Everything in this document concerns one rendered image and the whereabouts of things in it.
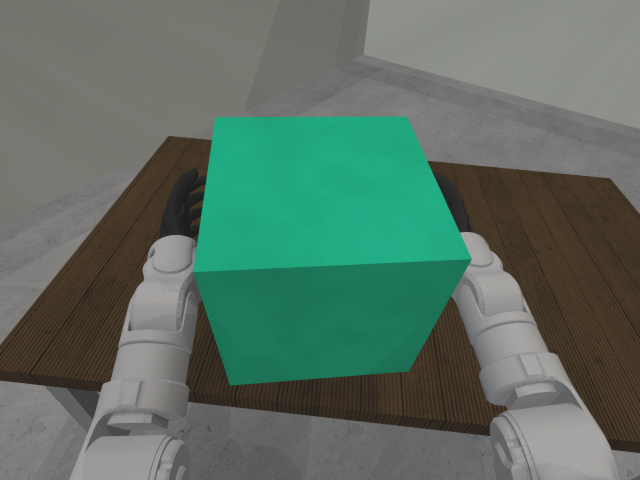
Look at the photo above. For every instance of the robot left hand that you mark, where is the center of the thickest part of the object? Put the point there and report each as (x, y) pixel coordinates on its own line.
(177, 216)

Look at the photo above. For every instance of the right robot forearm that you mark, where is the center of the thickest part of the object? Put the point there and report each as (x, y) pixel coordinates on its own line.
(517, 370)

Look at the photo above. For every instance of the robot right hand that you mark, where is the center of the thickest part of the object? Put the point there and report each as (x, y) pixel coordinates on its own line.
(454, 202)

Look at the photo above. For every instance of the carton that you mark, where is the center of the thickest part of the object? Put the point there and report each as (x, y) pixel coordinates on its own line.
(325, 248)

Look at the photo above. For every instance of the robot right upper arm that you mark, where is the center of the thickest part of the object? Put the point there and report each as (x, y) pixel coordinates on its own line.
(554, 442)

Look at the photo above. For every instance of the robot left upper arm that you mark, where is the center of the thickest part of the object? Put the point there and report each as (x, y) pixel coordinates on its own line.
(140, 457)

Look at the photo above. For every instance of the left robot forearm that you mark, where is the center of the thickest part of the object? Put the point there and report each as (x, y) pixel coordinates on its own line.
(148, 384)

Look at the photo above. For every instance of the table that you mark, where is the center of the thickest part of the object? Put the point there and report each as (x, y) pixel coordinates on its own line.
(571, 242)

